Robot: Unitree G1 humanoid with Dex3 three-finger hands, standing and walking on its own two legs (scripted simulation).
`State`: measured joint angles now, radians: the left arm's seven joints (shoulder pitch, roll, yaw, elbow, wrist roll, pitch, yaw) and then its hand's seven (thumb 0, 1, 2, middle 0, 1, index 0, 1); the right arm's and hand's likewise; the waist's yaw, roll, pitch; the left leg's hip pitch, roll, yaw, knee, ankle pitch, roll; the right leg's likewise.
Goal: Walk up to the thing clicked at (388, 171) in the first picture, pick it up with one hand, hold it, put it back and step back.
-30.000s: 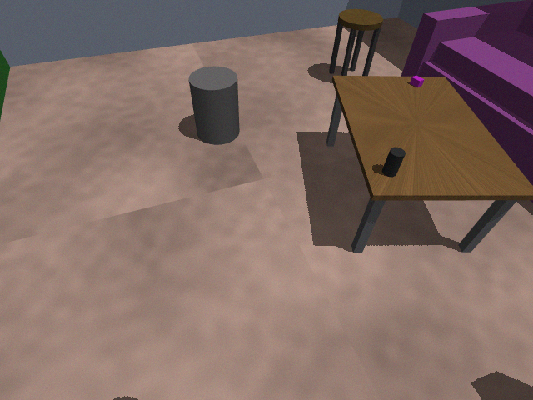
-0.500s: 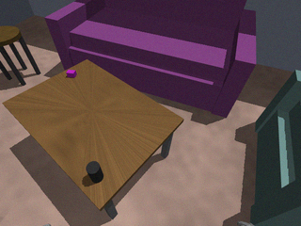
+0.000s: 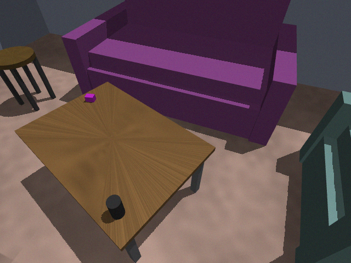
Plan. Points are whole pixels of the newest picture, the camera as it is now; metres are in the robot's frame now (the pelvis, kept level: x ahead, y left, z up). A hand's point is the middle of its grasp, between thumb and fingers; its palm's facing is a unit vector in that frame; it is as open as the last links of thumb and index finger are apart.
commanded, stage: stand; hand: left
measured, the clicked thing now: (115, 207) +0.39 +0.21 -0.31
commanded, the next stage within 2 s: step back in 1.76 s
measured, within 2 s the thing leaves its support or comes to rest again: neither
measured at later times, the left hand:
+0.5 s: hand out of the picture +0.07 +0.24 -0.16, palm faces -0.02 -0.94 -0.33, open 7.4 cm
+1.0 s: hand out of the picture +0.09 +0.24 -0.15, palm faces -0.03 -0.94 -0.34, open 7.4 cm
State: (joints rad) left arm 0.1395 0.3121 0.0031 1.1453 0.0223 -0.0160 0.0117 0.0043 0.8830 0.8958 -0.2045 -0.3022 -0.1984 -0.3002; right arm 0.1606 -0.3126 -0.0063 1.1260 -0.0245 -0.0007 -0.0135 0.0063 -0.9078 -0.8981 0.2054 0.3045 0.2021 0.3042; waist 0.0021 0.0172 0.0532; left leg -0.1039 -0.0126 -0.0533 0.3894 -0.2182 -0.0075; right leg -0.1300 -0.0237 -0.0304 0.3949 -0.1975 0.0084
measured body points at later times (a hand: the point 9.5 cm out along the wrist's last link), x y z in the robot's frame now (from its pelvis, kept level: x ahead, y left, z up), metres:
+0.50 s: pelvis +0.01 -0.01 +0.00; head +0.01 -0.01 +0.45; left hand +0.07 +0.29 -0.13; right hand +0.06 -0.30 -0.14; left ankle +0.00 +0.13 -0.74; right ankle +0.01 -0.12 -0.74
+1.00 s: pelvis +0.02 -0.01 +0.00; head +0.02 -0.02 +0.45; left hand +0.10 +0.29 -0.13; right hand +0.07 -0.31 -0.14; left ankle +0.00 +0.13 -0.74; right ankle +0.01 -0.12 -0.74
